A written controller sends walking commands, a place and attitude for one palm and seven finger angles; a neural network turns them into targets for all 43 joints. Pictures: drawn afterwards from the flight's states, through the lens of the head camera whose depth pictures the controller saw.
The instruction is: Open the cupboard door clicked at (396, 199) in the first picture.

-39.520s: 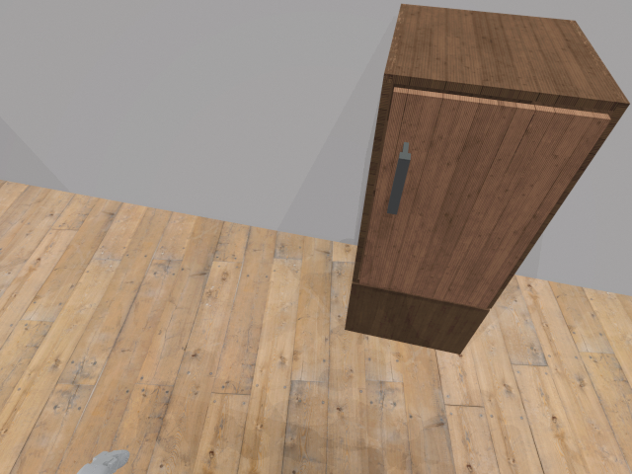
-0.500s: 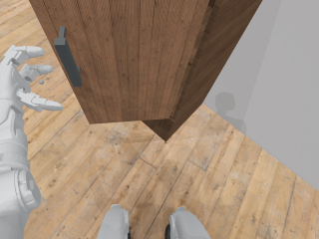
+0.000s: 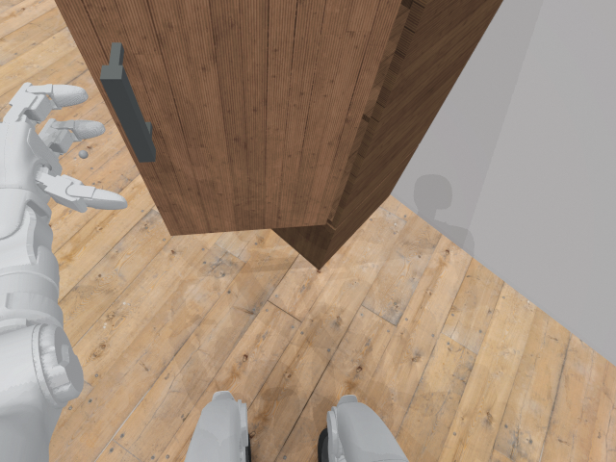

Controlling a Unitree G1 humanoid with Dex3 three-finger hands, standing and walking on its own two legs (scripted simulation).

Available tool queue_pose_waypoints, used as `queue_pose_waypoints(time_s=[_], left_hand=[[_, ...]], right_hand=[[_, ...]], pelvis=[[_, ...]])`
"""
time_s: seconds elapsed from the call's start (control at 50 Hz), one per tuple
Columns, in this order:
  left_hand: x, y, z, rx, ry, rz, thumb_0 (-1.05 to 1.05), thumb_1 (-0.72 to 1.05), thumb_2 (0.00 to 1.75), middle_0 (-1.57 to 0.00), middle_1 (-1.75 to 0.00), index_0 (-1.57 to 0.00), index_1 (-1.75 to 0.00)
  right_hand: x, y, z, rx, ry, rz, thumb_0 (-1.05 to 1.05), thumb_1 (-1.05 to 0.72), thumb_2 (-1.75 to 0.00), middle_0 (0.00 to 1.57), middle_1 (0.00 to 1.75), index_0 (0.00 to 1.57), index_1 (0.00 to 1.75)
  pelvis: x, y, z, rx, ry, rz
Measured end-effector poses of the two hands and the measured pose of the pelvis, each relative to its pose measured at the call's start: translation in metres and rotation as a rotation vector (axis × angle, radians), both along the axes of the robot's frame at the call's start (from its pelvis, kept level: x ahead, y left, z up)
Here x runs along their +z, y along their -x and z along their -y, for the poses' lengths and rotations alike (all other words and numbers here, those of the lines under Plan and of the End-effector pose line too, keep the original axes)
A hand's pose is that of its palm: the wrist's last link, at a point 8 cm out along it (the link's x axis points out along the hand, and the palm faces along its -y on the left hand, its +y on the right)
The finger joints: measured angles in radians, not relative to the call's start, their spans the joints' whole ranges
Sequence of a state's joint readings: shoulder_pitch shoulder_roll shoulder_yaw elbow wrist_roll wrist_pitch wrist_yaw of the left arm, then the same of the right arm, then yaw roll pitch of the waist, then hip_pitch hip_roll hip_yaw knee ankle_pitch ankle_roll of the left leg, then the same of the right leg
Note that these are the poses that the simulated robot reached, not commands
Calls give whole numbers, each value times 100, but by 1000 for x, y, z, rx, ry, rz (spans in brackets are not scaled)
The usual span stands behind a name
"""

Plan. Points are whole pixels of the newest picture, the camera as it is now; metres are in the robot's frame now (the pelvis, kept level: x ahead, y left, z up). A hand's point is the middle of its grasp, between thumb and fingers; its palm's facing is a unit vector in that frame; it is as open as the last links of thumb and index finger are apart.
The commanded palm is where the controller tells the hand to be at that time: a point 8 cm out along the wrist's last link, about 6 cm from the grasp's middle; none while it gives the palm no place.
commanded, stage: slide the fingers in behind the handle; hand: left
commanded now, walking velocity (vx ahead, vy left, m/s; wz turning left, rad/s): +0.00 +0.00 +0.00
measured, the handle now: (133, 107) +0.54 +0.21 +0.07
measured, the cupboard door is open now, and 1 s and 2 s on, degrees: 49 49 50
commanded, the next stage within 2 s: close the thumb around the handle in 1.52 s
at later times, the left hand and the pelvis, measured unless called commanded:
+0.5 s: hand (123, 149) +0.49 +0.21 +0.06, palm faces +0.08 -1.00 -0.01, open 14.0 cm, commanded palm +0.46 +0.25 +0.06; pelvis +0.00 -0.01 +0.00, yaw +0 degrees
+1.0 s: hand (149, 151) +0.48 +0.18 +0.06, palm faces +0.07 -1.00 +0.00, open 14.0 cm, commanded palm +0.46 +0.23 +0.06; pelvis +0.01 -0.01 +0.00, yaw +1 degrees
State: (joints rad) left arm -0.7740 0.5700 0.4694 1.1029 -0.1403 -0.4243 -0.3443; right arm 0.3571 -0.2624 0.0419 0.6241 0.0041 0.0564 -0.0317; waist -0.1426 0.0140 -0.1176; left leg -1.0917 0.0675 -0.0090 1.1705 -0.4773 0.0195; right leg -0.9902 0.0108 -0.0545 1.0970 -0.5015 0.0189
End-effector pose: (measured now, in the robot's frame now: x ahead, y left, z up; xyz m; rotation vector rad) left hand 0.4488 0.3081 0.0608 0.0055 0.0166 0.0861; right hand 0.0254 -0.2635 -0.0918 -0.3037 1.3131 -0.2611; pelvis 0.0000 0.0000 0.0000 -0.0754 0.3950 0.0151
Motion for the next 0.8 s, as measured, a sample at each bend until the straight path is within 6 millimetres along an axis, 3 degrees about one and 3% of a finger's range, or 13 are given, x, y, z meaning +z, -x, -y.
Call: queue_pose_waypoints(time_s=[0.24, 0.8], left_hand=[[-1, -5, 28, -16, 10, -22, -2, -50, 30, -30, -119, -30, -120], [-2, -14, 60, 6, -3, -5, -2, -50, 30, -30, -119, -30, -120]], right_hand=[[-1, -3, 4, -10, -15, 14, 0, -91, -90, 20, 30, 20, 30], [-6, -6, 11, -24, -44, 20, 0, -91, -90, 20, 30, 20, 30]], pelvis=[[2, -2, 5, -1, -7, 6], [1, -7, 15, -5, -22, 4]])
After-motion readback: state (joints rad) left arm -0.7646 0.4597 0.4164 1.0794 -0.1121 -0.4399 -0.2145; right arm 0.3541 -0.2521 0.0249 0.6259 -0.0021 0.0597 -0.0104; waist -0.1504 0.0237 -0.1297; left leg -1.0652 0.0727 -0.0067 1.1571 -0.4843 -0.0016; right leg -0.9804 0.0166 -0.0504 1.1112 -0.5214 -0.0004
